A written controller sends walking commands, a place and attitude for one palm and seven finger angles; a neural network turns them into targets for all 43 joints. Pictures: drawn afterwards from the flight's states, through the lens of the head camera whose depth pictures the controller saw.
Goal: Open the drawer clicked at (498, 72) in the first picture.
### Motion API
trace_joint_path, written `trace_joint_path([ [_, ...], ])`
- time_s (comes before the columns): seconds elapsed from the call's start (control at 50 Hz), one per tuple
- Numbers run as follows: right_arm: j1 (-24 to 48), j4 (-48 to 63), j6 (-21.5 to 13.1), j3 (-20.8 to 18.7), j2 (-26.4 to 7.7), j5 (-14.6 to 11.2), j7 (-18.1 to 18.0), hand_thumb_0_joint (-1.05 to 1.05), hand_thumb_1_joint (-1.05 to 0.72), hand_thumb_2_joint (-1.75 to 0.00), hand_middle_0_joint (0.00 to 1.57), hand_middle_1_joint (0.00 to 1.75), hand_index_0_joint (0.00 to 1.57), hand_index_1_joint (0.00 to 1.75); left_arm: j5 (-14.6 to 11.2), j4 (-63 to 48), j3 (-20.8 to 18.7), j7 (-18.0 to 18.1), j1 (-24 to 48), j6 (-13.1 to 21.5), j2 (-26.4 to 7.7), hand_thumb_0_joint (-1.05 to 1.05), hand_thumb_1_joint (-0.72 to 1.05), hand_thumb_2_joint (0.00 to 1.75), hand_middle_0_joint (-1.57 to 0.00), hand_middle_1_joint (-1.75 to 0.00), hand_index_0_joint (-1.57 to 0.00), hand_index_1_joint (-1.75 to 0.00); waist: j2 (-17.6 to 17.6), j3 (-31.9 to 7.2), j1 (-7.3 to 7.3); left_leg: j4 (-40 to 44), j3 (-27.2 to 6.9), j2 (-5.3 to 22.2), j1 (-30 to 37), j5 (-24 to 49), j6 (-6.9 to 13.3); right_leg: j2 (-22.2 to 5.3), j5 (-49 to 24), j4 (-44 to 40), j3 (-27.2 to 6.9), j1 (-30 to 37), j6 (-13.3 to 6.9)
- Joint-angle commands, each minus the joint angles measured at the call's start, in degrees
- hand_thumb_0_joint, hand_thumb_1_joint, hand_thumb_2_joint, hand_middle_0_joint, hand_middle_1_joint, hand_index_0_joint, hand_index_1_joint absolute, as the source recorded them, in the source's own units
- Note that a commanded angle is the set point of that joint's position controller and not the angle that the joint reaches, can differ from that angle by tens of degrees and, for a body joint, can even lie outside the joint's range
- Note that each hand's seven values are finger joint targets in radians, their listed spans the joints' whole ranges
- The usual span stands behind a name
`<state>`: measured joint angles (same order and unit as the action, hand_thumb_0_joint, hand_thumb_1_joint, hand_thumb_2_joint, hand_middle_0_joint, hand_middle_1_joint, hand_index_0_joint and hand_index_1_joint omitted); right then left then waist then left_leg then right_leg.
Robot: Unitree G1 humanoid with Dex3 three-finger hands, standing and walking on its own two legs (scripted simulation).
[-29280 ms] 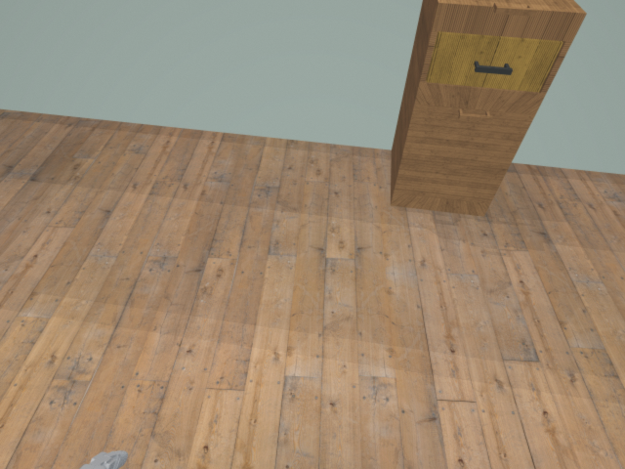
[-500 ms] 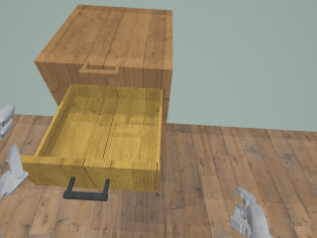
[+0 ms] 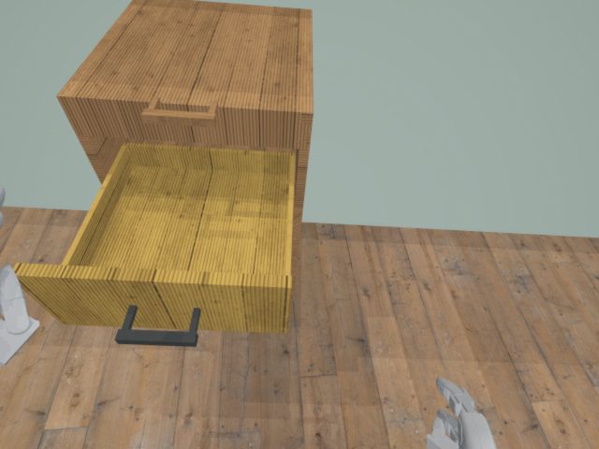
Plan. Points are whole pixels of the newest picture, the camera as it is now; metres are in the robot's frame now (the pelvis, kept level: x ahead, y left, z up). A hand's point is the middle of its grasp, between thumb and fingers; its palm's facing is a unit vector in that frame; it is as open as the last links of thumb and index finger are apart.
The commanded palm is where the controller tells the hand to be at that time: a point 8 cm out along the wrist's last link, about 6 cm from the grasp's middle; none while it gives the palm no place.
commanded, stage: step back with the hand held close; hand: left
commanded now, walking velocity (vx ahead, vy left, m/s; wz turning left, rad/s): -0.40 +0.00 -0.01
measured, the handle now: (160, 325) +0.29 +0.23 -0.07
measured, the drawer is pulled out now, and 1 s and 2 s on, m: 0.30 0.30 0.30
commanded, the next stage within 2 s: stop stepping back and stand still in 0.30 s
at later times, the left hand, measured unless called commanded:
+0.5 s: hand out of the picture +0.07 +0.20 +0.17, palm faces +0.29 -0.82 -0.49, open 7.4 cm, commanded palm +0.01 +0.25 +0.18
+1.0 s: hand out of the picture -0.02 +0.17 +0.19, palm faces +0.33 -0.78 -0.53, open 7.4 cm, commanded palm -0.08 +0.22 +0.18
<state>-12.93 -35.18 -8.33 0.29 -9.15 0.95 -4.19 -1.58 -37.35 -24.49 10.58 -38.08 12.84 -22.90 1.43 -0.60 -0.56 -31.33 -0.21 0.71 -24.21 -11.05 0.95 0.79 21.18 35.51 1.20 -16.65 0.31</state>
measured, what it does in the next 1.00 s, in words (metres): walks backwards: right foot, then right foot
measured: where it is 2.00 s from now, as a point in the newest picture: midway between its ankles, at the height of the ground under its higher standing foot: outside the picture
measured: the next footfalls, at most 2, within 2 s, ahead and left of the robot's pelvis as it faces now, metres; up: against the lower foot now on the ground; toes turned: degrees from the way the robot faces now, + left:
right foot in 0.02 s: -0.03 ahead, -0.13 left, +0.00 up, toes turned -2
right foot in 0.56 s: -0.14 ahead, -0.15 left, +0.00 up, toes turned -1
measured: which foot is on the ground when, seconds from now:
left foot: down 0.00-0.58, up 0.60-0.80, down 0.82-1.00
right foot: up 0.00-0.00, down 0.02-0.30, up 0.32-0.54, down 0.56-1.00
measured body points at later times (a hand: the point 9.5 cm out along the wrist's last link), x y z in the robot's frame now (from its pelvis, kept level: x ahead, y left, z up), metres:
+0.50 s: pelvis -0.12 -0.02 +0.01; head -0.07 +0.00 +0.45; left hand +0.05 +0.25 +0.20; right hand +0.08 -0.23 -0.06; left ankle -0.06 +0.10 -0.73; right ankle -0.12 -0.14 -0.70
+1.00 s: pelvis -0.21 -0.06 +0.00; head -0.21 -0.05 +0.45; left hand -0.05 +0.21 +0.21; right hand -0.08 -0.31 -0.09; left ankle -0.23 +0.07 -0.73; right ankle -0.16 -0.14 -0.73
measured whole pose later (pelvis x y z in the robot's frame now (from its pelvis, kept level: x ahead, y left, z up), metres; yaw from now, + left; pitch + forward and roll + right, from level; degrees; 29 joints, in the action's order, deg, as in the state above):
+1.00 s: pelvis -0.21 -0.06 +0.00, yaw +1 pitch -1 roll +0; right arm -17.0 -36.0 -8.2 -0.8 -12.7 -0.8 -3.9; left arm -0.7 -37.3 -23.0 8.6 -39.3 12.2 -25.7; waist 1.2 -0.3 -2.8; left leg -32.2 1.2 1.3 -11.5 -19.3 -0.6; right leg -0.4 13.4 30.9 7.4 -16.8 -1.5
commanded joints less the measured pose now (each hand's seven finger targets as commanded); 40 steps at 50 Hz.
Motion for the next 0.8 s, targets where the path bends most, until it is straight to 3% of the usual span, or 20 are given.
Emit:
trace_joint_path([
  [0.0, 8.5, 7.3, -3.5, -2.7, -10.4, 0.0, 0.1, 0.00, -0.90, -0.90, 0.20, 0.30, 0.20, 0.30, -0.9, -11.5, -3.1, -1.4, 2.2, 3.9, -7.7, 0.00, 0.90, 0.90, -0.20, -0.30, -0.20, -0.30, -11.2, -8.0, 0.74, 4.8, -9.5, 11.7, 14.1, 25.6, 3.2, -2.4, -14.9, -15.1, -0.5, 2.9, -0.3],
  [0.06, 8.7, 8.7, -2.3, -3.1, -9.2, -1.8, 0.1, 0.00, -0.90, -0.90, 0.20, 0.30, 0.20, 0.30, -1.3, -8.8, -3.3, -2.3, 2.9, 4.0, -8.7, 0.00, 0.90, 0.90, -0.20, -0.30, -0.20, -0.30, 6.0, -12.6, 0.36, -6.2, 0.6, 3.4, 11.2, 16.4, -0.9, -12.1, -49.1, -13.6, -7.3, 7.7, -3.9],
  [0.08, 9.0, 9.2, -2.0, -3.9, -9.1, -3.1, 0.0, 0.00, -0.90, -0.90, 0.20, 0.30, 0.20, 0.30, -1.6, -7.6, -3.4, -2.4, 2.5, 3.5, -8.4, 0.00, 0.90, 0.90, -0.20, -0.30, -0.20, -0.30, 12.1, -13.4, 0.52, -13.4, 1.6, -0.1, 7.9, -0.7, -1.5, -16.7, -57.1, -12.9, -8.7, 8.4, -6.0],
  [0.1, 9.5, 9.7, -1.6, -4.1, -8.8, -3.3, 0.0, 0.00, -0.90, -0.90, 0.20, 0.30, 0.20, 0.30, -1.6, -6.9, -5.0, -2.3, 0.7, 3.2, -9.3, 0.00, 0.90, 0.90, -0.20, -0.30, -0.20, -0.30, 13.0, -13.9, 1.27, -20.9, -0.1, -2.7, 2.3, -13.2, -1.5, -19.4, -59.9, -12.9, -10.3, 9.0, -8.3],
  [0.14, 11.5, 10.7, -0.1, -2.9, -6.2, -2.9, -0.2, 0.00, -0.90, -0.90, 0.20, 0.30, 0.20, 0.30, -1.6, -6.7, -6.3, -2.2, -2.7, 2.3, -9.3, 0.00, 0.90, 0.90, -0.20, -0.30, -0.20, -0.30, 9.1, -10.0, 1.30, -22.9, -2.5, -1.0, -3.8, -17.3, -1.4, -21.0, -55.6, -13.0, -9.6, 9.3, -10.2],
  [0.2, 13.5, 10.7, 1.8, -1.0, -5.5, -1.9, -1.3, 0.00, -0.90, -0.90, 0.20, 0.30, 0.20, 0.30, -0.8, -9.6, -5.2, -2.0, -3.0, 1.9, -8.0, 0.00, 0.90, 0.90, -0.20, -0.30, -0.20, -0.30, 4.6, -7.0, -0.28, -0.1, 1.6, -1.0, -2.3, -9.7, -1.9, -14.2, -58.3, -8.2, -2.5, 12.4, -5.8],
  [0.24, 11.2, 10.7, 2.3, -2.1, -6.8, -1.7, -1.8, 0.00, -0.90, -0.90, 0.20, 0.30, 0.20, 0.30, -1.2, -13.9, -4.6, -1.9, -2.4, 2.2, -8.3, 0.00, 0.90, 0.90, -0.20, -0.30, -0.20, -0.30, -3.9, -9.5, -1.06, 16.4, 0.1, 3.1, 9.1, 20.9, -1.5, -7.4, -44.0, 0.2, 0.9, 10.9, -0.9],
  [0.28, 8.6, 10.7, 0.6, -4.7, -8.0, -1.6, -0.6, 0.00, -0.90, -0.90, 0.20, 0.30, 0.20, 0.30, -0.5, -16.6, -4.2, -1.7, -2.7, 3.1, -9.1, 0.00, 0.90, 0.90, -0.20, -0.30, -0.20, -0.30, -15.2, -14.9, 0.38, 6.7, -10.5, 18.8, 25.6, 59.5, 4.4, -3.7, 2.9, 9.9, -1.6, -7.4, -0.3],
  [0.34, 7.7, 9.4, -1.9, -4.3, -7.8, -0.5, 0.0, 0.00, -0.90, -0.90, 0.20, 0.30, 0.20, 0.30, -1.0, -17.6, -5.2, -1.6, -4.2, 3.3, -9.2, 0.00, 0.90, 0.90, -0.20, -0.30, -0.20, -0.30, -15.8, -13.4, 0.50, 7.9, -9.5, 19.0, 20.9, 51.4, 7.0, -2.4, 9.4, 17.8, -2.7, -9.1, 0.1],
  [0.4, 6.5, 8.5, -2.9, -4.3, -8.5, -1.1, 0.7, 0.00, -0.90, -0.90, 0.20, 0.30, 0.20, 0.30, -0.7, -21.1, -3.6, -1.1, -0.7, 2.2, -7.9, 0.00, 0.90, 0.90, -0.20, -0.30, -0.20, -0.30, -12.4, -11.2, -0.20, 8.0, -6.0, 16.4, 22.2, 43.9, 5.8, -2.0, 4.2, 14.0, -0.4, -8.2, 0.5],
  [0.46, 7.5, 10.2, -3.0, -3.3, -9.2, -2.3, 1.1, 0.00, -0.90, -0.90, 0.20, 0.30, 0.20, 0.30, -1.4, -15.9, -3.9, -0.7, -2.4, 0.1, -7.1, 0.00, 0.90, 0.90, -0.20, -0.30, -0.20, -0.30, -13.6, -6.1, -0.11, 11.6, -4.1, 13.6, 10.6, 10.7, 4.3, -2.5, 4.1, 3.7, 2.1, 0.2, 0.7],
  [0.5, 7.9, 10.8, -1.9, -2.5, -9.4, -2.5, 0.5, 0.00, -0.90, -0.90, 0.20, 0.30, 0.20, 0.30, -1.4, -12.2, -5.1, -0.2, -2.1, -0.6, -8.2, 0.00, 0.90, 0.90, -0.20, -0.30, -0.20, -0.30, -9.9, -3.1, 0.18, 12.5, -1.7, 9.8, 0.5, -17.8, 2.4, -2.7, 0.2, -8.2, 4.3, 10.0, 0.5],
  [0.52, 8.0, 10.9, -1.3, -2.5, -9.0, -2.4, 0.4, 0.00, -0.90, -0.90, 0.20, 0.30, 0.20, 0.30, -1.2, -11.0, -4.5, -0.2, -0.8, -0.5, -8.4, 0.00, 0.90, 0.90, -0.20, -0.30, -0.20, -0.30, -5.4, -1.4, -0.20, 7.9, 0.5, 6.0, -2.0, -21.6, 0.7, -3.8, -0.6, -13.6, 3.3, 11.4, -0.3],
  [0.54, 8.0, 10.5, -0.4, -2.7, -8.6, -2.6, 0.4, 0.00, -0.90, -0.90, 0.20, 0.30, 0.20, 0.30, -1.1, -9.5, -4.7, -0.4, 0.7, -0.5, -9.0, 0.00, 0.90, 0.90, -0.20, -0.30, -0.20, -0.30, 3.3, -0.1, -0.97, -5.1, 3.4, 1.6, 0.6, -20.2, -1.1, -10.0, 4.5, -21.1, -4.4, 3.7, -3.1],
  [0.56, 8.4, 10.1, 0.3, -2.6, -8.4, -2.6, 0.2, 0.00, -0.90, -0.90, 0.20, 0.30, 0.20, 0.30, -1.6, -9.0, -4.9, -0.5, 2.6, -0.8, -10.1, 0.00, 0.90, 0.90, -0.20, -0.30, -0.20, -0.30, 11.1, 0.4, -1.09, -22.1, 2.1, -2.1, 2.4, -17.0, -1.9, -19.8, 14.6, -29.1, -17.7, -7.1, -7.7],
  [0.58, 8.4, 9.1, 0.4, -3.0, -8.7, -2.1, -0.3, 0.00, -0.90, -0.90, 0.20, 0.30, 0.20, 0.30, -1.8, -8.6, -4.0, -0.7, 6.7, -1.0, -9.7, 0.00, 0.90, 0.90, -0.20, -0.30, -0.20, -0.30, 14.4, 2.0, -1.09, -32.4, -0.8, -1.4, 3.0, -15.7, -1.8, -24.5, 18.2, -31.4, -19.7, -14.5, -10.2],
  [0.64, 8.2, 7.7, 1.6, -2.8, -8.2, -1.6, -0.5, 0.00, -0.90, -0.90, 0.20, 0.30, 0.20, 0.30, -0.9, -2.8, -2.6, -1.8, 4.1, -1.6, -7.0, 0.00, 0.90, 0.90, -0.20, -0.30, -0.20, -0.30, 11.6, 0.6, -2.50, -34.1, 0.5, -0.2, 6.2, -10.0, -1.3, -17.7, 17.3, -27.2, -7.3, -19.0, -6.4],
  [0.72, 8.6, 8.7, 0.0, -1.6, -7.9, -1.0, -1.1, 0.00, -0.90, -0.90, 0.20, 0.30, 0.20, 0.30, 0.8, -6.8, -1.5, -0.8, 2.6, 0.0, -6.9, 0.00, 0.90, 0.90, -0.20, -0.30, -0.20, -0.30, 6.3, -1.3, -0.82, -0.4, 3.6, 0.6, 8.5, -15.7, 1.6, -14.9, 13.8, -22.6, -4.1, -6.9, -4.9],
  [0.76, 5.2, 8.6, -2.2, -1.7, -8.8, -0.4, -1.3, 0.00, -0.90, -0.90, 0.20, 0.30, 0.20, 0.30, 0.9, -11.0, -1.7, -0.1, 1.9, 1.1, -7.1, 0.00, 0.90, 0.90, -0.20, -0.30, -0.20, -0.30, -3.0, -2.6, -0.82, 18.0, 3.6, 0.3, 8.6, -14.6, 2.4, -10.9, 9.2, -14.4, -3.2, 3.5, -3.5],
  [0.78, 4.6, 9.7, -3.0, -2.5, -10.5, 0.2, -1.4, 0.00, -0.90, -0.90, 0.20, 0.30, 0.20, 0.30, 0.6, -15.0, -1.8, 0.1, 3.7, 2.1, -7.4, 0.00, 0.90, 0.90, -0.20, -0.30, -0.20, -0.30, -13.3, -2.4, -0.46, 24.5, -5.3, 6.3, 7.3, -15.5, 4.6, -5.8, 4.0, -3.2, 0.0, 5.4, -1.8],
])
